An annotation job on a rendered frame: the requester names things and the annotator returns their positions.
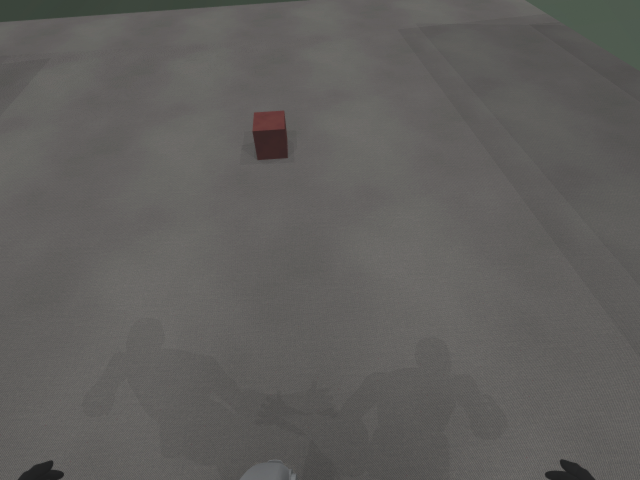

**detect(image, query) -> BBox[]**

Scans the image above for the left robot hand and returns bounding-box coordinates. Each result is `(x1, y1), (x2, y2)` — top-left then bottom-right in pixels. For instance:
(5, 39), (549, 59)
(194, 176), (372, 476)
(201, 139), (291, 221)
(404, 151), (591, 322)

(18, 460), (64, 480)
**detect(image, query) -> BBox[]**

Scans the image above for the right robot hand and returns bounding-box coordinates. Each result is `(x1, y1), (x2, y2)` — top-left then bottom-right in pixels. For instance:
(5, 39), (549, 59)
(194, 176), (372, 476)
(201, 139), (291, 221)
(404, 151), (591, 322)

(545, 459), (595, 480)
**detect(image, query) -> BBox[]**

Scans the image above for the carton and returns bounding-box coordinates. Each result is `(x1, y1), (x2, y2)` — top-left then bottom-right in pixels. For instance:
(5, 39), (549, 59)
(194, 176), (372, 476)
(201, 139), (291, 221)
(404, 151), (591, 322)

(252, 111), (288, 160)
